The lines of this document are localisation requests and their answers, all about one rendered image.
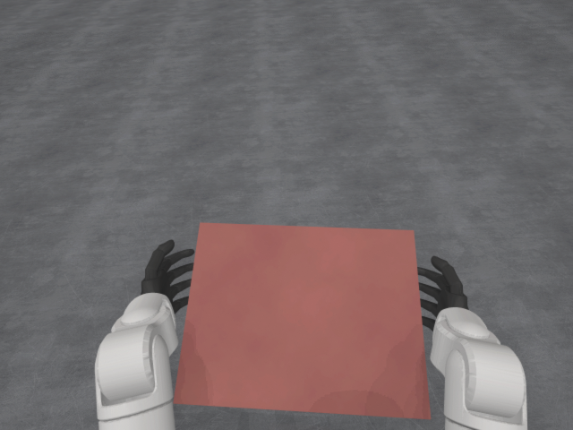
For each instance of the carton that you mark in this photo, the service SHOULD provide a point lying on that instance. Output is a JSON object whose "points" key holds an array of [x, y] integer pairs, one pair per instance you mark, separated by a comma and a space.
{"points": [[310, 319]]}

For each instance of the robot right forearm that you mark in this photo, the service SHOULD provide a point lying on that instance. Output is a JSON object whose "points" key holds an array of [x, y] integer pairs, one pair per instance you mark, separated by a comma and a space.
{"points": [[485, 383]]}

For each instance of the robot left hand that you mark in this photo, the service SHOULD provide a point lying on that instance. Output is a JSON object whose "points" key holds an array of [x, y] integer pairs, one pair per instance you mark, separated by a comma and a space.
{"points": [[158, 278]]}

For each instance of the robot left forearm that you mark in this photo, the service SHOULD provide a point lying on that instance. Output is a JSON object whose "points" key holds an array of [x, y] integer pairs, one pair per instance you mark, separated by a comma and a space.
{"points": [[132, 369]]}

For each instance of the robot right hand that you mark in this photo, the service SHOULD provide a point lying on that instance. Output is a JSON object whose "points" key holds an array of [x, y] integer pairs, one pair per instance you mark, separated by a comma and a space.
{"points": [[450, 295]]}

